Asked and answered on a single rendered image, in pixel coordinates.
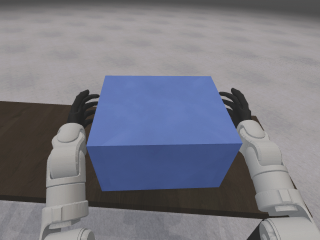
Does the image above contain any robot left upper arm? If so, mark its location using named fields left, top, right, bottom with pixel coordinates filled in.
left=44, top=228, right=95, bottom=240

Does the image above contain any left robot hand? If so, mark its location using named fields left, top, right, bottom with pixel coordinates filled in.
left=66, top=89, right=100, bottom=129

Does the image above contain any robot left forearm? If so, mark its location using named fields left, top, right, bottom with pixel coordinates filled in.
left=39, top=123, right=89, bottom=240

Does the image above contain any robot right upper arm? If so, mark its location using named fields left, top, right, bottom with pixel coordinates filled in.
left=259, top=217, right=320, bottom=240

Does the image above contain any robot right forearm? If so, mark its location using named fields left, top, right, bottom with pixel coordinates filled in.
left=236, top=120, right=320, bottom=235

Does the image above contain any carton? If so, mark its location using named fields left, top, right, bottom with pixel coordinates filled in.
left=86, top=75, right=243, bottom=192

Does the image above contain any table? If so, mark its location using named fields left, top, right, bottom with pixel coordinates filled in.
left=0, top=101, right=313, bottom=240

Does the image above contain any right robot hand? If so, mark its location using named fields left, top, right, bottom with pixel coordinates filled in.
left=219, top=88, right=252, bottom=129

